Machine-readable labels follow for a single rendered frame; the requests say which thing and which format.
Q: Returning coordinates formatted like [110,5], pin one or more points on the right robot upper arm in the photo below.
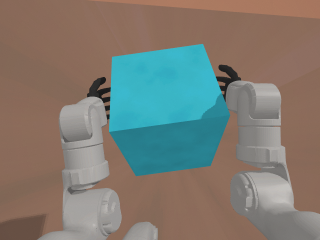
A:
[265,198]

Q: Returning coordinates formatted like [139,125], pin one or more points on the carton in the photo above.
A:
[167,111]

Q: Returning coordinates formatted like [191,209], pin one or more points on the robot right hand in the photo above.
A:
[226,80]

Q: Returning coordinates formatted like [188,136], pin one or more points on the left robot upper arm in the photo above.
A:
[89,215]

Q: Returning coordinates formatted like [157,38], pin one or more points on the robot left hand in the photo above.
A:
[94,93]

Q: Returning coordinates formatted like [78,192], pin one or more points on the left robot forearm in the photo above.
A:
[80,127]

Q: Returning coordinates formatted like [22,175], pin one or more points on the right robot forearm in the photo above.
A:
[258,109]

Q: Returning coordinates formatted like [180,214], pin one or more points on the robot left thigh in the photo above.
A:
[142,231]

